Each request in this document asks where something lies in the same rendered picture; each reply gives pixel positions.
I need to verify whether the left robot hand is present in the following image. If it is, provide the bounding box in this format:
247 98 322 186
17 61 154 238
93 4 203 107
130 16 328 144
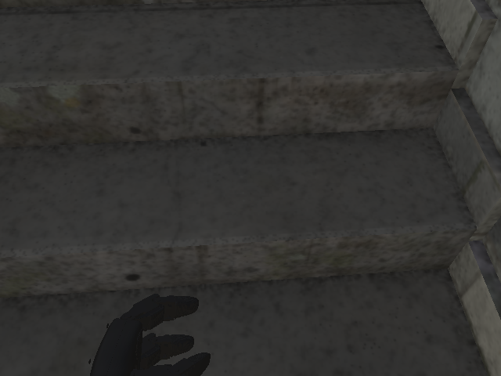
88 294 211 376

